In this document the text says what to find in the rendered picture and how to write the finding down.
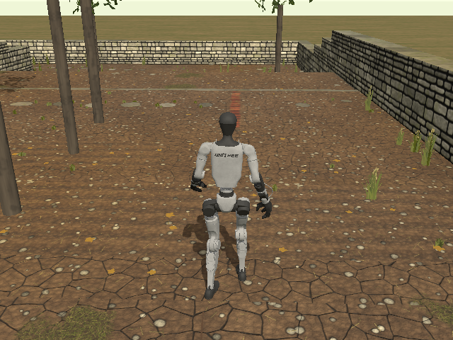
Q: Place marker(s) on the right robot forearm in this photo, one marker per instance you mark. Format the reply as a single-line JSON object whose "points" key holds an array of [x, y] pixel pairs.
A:
{"points": [[260, 188]]}

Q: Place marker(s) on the left robot forearm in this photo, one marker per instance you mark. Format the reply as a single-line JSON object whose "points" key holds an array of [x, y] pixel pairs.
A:
{"points": [[195, 181]]}

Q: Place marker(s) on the robot left shin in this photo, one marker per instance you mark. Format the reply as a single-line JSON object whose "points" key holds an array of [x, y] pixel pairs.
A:
{"points": [[211, 265]]}

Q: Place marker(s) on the robot right thigh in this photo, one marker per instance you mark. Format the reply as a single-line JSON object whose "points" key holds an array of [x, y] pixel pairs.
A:
{"points": [[242, 211]]}

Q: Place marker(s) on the right robot upper arm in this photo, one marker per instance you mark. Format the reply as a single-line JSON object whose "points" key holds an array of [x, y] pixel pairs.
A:
{"points": [[250, 151]]}

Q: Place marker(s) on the robot left hand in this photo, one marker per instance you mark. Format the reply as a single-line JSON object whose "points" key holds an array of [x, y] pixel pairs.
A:
{"points": [[198, 189]]}

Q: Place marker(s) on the robot right hand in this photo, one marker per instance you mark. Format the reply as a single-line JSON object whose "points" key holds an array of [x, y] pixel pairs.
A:
{"points": [[267, 208]]}

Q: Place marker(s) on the left robot upper arm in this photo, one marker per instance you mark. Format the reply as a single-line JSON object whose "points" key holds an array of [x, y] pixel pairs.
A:
{"points": [[204, 150]]}

